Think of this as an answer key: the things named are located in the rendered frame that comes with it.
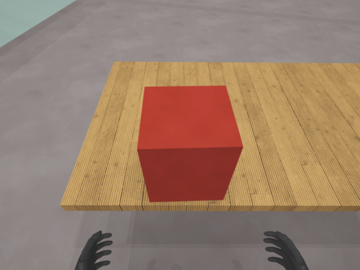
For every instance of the robot left hand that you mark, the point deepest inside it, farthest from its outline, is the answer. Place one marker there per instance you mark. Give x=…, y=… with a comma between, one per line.
x=89, y=256

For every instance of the table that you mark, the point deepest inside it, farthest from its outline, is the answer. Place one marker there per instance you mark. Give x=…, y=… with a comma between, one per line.
x=299, y=124

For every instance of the robot right hand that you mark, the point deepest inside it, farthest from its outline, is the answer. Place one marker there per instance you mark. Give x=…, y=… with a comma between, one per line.
x=292, y=260

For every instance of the carton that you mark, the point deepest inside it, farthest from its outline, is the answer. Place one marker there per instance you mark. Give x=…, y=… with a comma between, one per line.
x=189, y=143

